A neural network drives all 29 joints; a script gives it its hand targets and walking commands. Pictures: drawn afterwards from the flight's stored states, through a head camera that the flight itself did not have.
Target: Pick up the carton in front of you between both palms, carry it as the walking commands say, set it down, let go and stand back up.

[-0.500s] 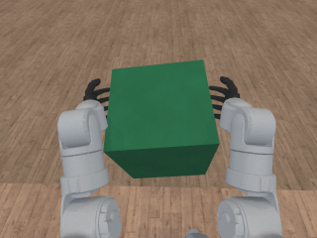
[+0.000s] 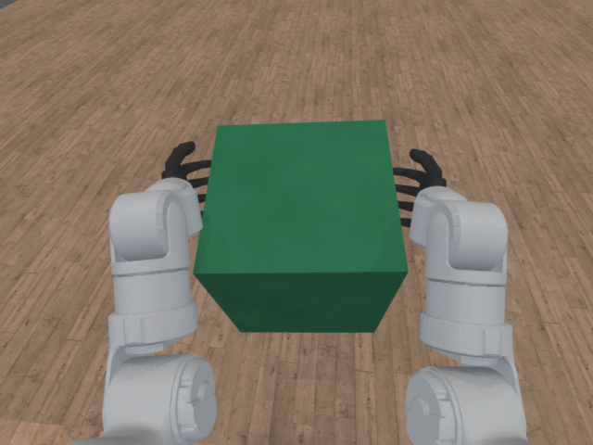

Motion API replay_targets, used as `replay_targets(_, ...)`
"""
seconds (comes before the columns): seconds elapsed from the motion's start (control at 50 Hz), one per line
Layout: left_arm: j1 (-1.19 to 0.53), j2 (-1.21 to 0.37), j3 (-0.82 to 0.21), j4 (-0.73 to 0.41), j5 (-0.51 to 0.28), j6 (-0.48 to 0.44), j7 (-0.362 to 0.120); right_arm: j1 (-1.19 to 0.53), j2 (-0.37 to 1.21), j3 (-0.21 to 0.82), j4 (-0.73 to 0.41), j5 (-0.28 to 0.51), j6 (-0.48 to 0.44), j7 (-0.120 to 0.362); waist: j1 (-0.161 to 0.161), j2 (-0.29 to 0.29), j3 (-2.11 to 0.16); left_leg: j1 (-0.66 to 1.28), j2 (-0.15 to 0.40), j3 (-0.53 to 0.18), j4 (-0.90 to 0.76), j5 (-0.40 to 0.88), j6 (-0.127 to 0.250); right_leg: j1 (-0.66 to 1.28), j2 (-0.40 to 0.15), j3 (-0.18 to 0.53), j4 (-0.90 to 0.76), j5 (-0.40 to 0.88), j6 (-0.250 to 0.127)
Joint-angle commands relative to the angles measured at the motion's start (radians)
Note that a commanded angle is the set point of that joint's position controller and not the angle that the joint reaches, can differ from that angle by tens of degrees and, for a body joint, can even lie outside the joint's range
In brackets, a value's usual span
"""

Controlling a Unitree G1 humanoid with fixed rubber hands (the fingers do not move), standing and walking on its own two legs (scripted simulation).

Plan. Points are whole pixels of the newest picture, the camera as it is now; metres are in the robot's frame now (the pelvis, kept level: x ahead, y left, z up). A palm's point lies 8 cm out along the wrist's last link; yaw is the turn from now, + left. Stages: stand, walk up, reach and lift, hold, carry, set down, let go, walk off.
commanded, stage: carry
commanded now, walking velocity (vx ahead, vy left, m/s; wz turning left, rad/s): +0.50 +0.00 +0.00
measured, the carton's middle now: (303, 239) +0.39 +0.01 +0.08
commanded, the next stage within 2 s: none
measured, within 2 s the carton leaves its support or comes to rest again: neither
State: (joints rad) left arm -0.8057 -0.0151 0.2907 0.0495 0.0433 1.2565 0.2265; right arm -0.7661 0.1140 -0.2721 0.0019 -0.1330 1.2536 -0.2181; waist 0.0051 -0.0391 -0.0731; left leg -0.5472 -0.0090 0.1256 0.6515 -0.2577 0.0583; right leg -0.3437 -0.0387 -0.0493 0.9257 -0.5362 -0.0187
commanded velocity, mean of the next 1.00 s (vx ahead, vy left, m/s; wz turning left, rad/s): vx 0.50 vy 0.00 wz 0.00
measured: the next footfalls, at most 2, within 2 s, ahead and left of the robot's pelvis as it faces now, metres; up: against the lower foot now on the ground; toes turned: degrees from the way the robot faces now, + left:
right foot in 0.34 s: +0.35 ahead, -0.11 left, +0.01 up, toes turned -6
left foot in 0.76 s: +0.56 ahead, +0.10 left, +0.01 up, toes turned +7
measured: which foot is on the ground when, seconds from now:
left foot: down 0.00-0.36, up 0.38-0.74, down 0.76-1.00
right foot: up 0.00-0.32, down 0.34-0.78, up 0.80-1.00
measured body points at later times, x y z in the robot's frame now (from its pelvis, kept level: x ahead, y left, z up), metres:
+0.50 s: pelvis +0.26 -0.03 +0.03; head +0.29 -0.04 +0.48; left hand +0.63 +0.14 +0.18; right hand +0.65 -0.15 +0.17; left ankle +0.20 +0.08 -0.62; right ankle +0.31 -0.11 -0.70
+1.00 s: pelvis +0.55 +0.00 +0.05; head +0.56 +0.01 +0.50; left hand +0.89 +0.12 +0.14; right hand +0.85 -0.17 +0.13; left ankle +0.52 +0.09 -0.70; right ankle +0.60 -0.12 -0.66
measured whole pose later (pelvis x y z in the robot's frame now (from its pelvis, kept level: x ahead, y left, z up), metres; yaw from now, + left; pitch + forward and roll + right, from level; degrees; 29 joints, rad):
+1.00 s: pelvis +0.55 +0.00 +0.05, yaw -1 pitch +6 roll -1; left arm -0.44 -0.22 0.26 -0.09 0.18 1.13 0.21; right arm -0.38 0.19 -0.20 -0.12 -0.11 1.21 -0.26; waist -0.06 0.02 -0.09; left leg -0.24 0.03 0.14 0.37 -0.24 0.04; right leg -0.56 -0.04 -0.09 0.75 -0.33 0.01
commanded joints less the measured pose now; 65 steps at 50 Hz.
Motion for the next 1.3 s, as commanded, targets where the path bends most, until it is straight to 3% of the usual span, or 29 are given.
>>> replay_targets(0.0,-0.636,-1.04,-0.525,0.019,-0.3,0.015,-0.193,-0.846,0.962,0.62,-0.132,0.471,-0.007,0.177,-0.061,0.078,-0.462,0.705,0.289,-0.428,-0.235,0.314,0.148,-0.48,-0.023,0.066,0.317,0.116,-0.006)
replay_targets(0.08,-0.637,-1.034,-0.538,-0.038,-0.27,-0.008,-0.168,-0.902,1.0,0.649,-0.182,0.536,-0.026,0.185,-0.069,0.179,-0.432,0.655,0.261,-0.345,-0.3,0.228,0.153,-0.439,-0.007,0.006,0.111,0.182,-0.006)
replay_targets(0.2,-0.602,-0.903,-0.556,-0.08,-0.228,0.011,-0.148,-0.775,0.919,0.634,-0.098,0.508,-0.002,0.176,-0.077,0.201,-0.385,0.557,0.215,-0.173,-0.284,0.315,0.096,-0.172,0.044,-0.089,-0.306,0.333,-0.011)
replay_targets(0.24,-0.577,-0.885,-0.552,-0.033,-0.231,0.025,-0.158,-0.73,0.899,0.624,-0.042,0.48,0.011,0.171,-0.032,0.163,-0.424,0.48,0.188,-0.087,-0.136,0.458,0.055,0.067,0.076,-0.155,-0.428,0.38,-0.027)
replay_targets(0.26,-0.555,-0.883,-0.544,0.007,-0.233,0.032,-0.165,-0.701,0.888,0.617,-0.009,0.463,0.017,0.167,0.015,0.118,-0.478,0.347,0.156,-0.04,0.017,0.486,0.012,0.298,0.047,-0.114,-0.433,0.348,-0.06)
replay_targets(0.28,-0.523,-0.871,-0.528,0.042,-0.231,0.035,-0.171,-0.713,0.876,0.609,0.003,0.456,0.023,0.163,0.062,-0.033,-0.523,0.149,0.103,-0.029,0.218,0.29,-0.035,0.497,-0.122,0.156,-0.473,0.279,-0.121)
replay_targets(0.3,-0.529,-0.874,-0.515,0.058,-0.236,0.035,-0.175,-0.707,0.891,0.605,0.004,0.444,0.028,0.162,0.06,-0.277,-0.574,-0.095,-0.017,-0.069,0.413,-0.18,-0.058,0.672,-0.319,0.53,-0.514,0.405,-0.225)
replay_targets(0.32,-0.546,-0.908,-0.515,0.058,-0.256,0.036,-0.182,-0.718,0.89,0.588,0.008,0.432,0.028,0.161,0.071,-0.259,-0.543,-0.256,-0.034,-0.116,0.554,-0.284,-0.047,0.72,-0.323,0.588,-0.525,0.502,-0.281)
replay_targets(0.36,-0.617,-0.999,-0.549,0.008,-0.301,0.022,-0.203,-0.765,0.956,0.573,-0.009,0.44,0.011,0.16,0.089,-0.056,-0.498,-0.3,0.022,-0.146,0.594,-0.231,-0.037,0.64,-0.289,0.478,-0.5,0.66,-0.252)
replay_targets(0.38,-0.662,-1.028,-0.565,-0.017,-0.329,0.018,-0.212,-0.778,0.963,0.555,-0.015,0.427,0.004,0.157,0.065,-0.011,-0.471,-0.263,0.052,-0.164,0.542,-0.193,-0.034,0.569,-0.28,0.4,-0.507,0.629,-0.22)
replay_targets(0.44,-0.718,-1.105,-0.61,-0.057,-0.392,0.005,-0.227,-0.751,0.96,0.539,-0.047,0.375,-0.018,0.138,0.046,-0.032,-0.455,-0.188,0.056,-0.106,0.396,-0.136,-0.045,0.459,-0.255,0.287,-0.566,0.562,-0.197)
replay_targets(0.6,-0.532,-1.165,-0.611,0.096,-0.345,-0.068,-0.261,-0.593,0.967,0.569,0.011,0.301,-0.079,0.159,0.045,-0.124,-0.38,0.074,0.001,0.017,-0.123,0.129,-0.039,0.339,-0.192,0.07,-0.561,0.673,-0.132)
replay_targets(0.64,-0.521,-1.154,-0.623,0.082,-0.333,-0.084,-0.258,-0.59,0.974,0.591,0.005,0.32,-0.093,0.168,0.015,-0.084,-0.399,0.265,-0.026,0.067,-0.241,0.204,-0.031,0.284,-0.159,0.005,-0.44,0.723,-0.097)
replay_targets(0.66,-0.499,-1.149,-0.629,0.082,-0.32,-0.086,-0.253,-0.57,0.97,0.599,0.014,0.325,-0.098,0.17,-0.018,-0.026,-0.446,0.441,0.002,0.043,-0.249,0.181,-0.004,0.212,-0.121,-0.054,-0.297,0.73,-0.062)
replay_targets(0.68,-0.482,-1.134,-0.63,0.081,-0.309,-0.086,-0.248,-0.548,0.955,0.604,0.02,0.328,-0.101,0.173,-0.055,0.069,-0.471,0.653,0.15,-0.138,-0.238,0.156,0.064,-0.006,-0.088,-0.089,-0.131,0.589,-0.01)
replay_targets(0.7,-0.46,-1.13,-0.633,0.073,-0.306,-0.083,-0.245,-0.534,0.937,0.606,0.018,0.329,-0.107,0.172,-0.059,0.302,-0.537,0.845,0.347,-0.508,-0.251,0.23,0.173,-0.258,0.018,-0.085,0.101,0.215,0.024)
replay_targets(0.72,-0.45,-1.125,-0.647,0.063,-0.302,-0.082,-0.239,-0.534,0.959,0.618,0.004,0.338,-0.109,0.173,-0.061,0.334,-0.509,0.915,0.388,-0.608,-0.26,0.336,0.236,-0.434,0.069,-0.025,0.231,-0.026,0.015)
replay_targets(0.76,-0.389,-1.146,-0.635,0.033,-0.293,-0.075,-0.233,-0.506,1.007,0.654,-0.051,0.379,-0.104,0.182,-0.07,0.139,-0.486,0.877,0.386,-0.538,-0.263,0.416,0.207,-0.492,0.006,0.044,0.256,0.005,0.0)
replay_targets(0.78,-0.35,-1.155,-0.627,0.006,-0.284,-0.076,-0.234,-0.502,1.04,0.68,-0.094,0.4,-0.107,0.189,-0.072,0.104,-0.46,0.804,0.361,-0.471,-0.28,0.411,0.176,-0.453,-0.021,0.048,0.184,0.043,0.009)
replay_targets(0.9,-0.029,-1.248,-0.665,-0.084,-0.223,-0.075,-0.246,-0.385,1.144,0.794,-0.306,0.482,-0.097,0.246,-0.033,0.231,-0.419,0.651,0.269,-0.203,-0.372,0.353,0.079,-0.217,-0.004,-0.058,-0.254,0.253,0.033)
replay_targets(0.96,0.02,-1.218,-0.74,-0.213,-0.216,-0.082,-0.253,-0.276,1.126,0.844,-0.377,0.483,-0.092,0.265,-0.034,0.216,-0.35,0.609,0.236,-0.109,-0.359,0.391,0.048,-0.112,0.033,-0.137,-0.436,0.387,0.035)
replay_targets(1.02,0.108,-1.179,-0.791,-0.305,-0.255,-0.063,-0.261,-0.15,1.08,0.848,-0.395,0.478,-0.065,0.265,-0.011,0.128,-0.374,0.477,0.195,-0.011,-0.193,0.439,0.0,0.2,0.028,-0.169,-0.542,0.463,0.009)
replay_targets(1.04,0.161,-1.171,-0.786,-0.293,-0.259,-0.049,-0.266,-0.091,1.05,0.844,-0.385,0.464,-0.047,0.262,0.006,0.092,-0.412,0.341,0.176,0.023,-0.065,0.405,-0.036,0.389,-0.029,-0.091,-0.533,0.418,-0.028)
replay_targets(1.06,0.225,-1.142,-0.77,-0.267,-0.254,-0.033,-0.271,-0.059,1.025,0.839,-0.383,0.455,-0.028,0.261,0.026,-0.067,-0.449,0.164,0.117,0.037,0.137,0.226,-0.072,0.54,-0.192,0.163,-0.554,0.389,-0.094)
replay_targets(1.08,0.265,-1.124,-0.763,-0.251,-0.25,-0.021,-0.277,-0.023,1.019,0.836,-0.38,0.441,-0.012,0.262,0.026,-0.251,-0.459,-0.093,0.02,-0.012,0.293,-0.186,-0.078,0.687,-0.332,0.435,-0.593,0.461,-0.185)
replay_targets(1.1,0.273,-1.123,-0.758,-0.248,-0.253,-0.01,-0.286,-0.006,1.012,0.836,-0.364,0.435,-0.002,0.265,0.028,-0.223,-0.431,-0.21,0.034,-0.078,0.412,-0.3,-0.061,0.717,-0.372,0.464,-0.598,0.535,-0.219)
replay_targets(1.14,0.264,-1.171,-0.785,-0.254,-0.272,-0.004,-0.308,-0.001,1.042,0.833,-0.368,0.439,0.001,0.278,0.023,-0.043,-0.38,-0.249,0.084,-0.106,0.452,-0.245,-0.059,0.625,-0.377,0.408,-0.619,0.617,-0.203)
replay_targets(1.16,0.237,-1.197,-0.792,-0.264,-0.289,-0.004,-0.32,0.004,1.059,0.827,-0.355,0.43,-0.003,0.282,0.023,-0.008,-0.342,-0.214,0.107,-0.112,0.387,-0.198,-0.066,0.547,-0.364,0.335,-0.646,0.575,-0.177)
replay_targets(1.28,0.147,-1.238,-0.838,-0.37,-0.38,-0.015,-0.352,0.019,1.12,0.825,-0.415,0.411,-0.045,0.262,0.013,-0.083,-0.24,-0.046,0.105,-0.011,0.049,0.079,-0.075,0.327,-0.237,0.065,-0.772,0.418,-0.106)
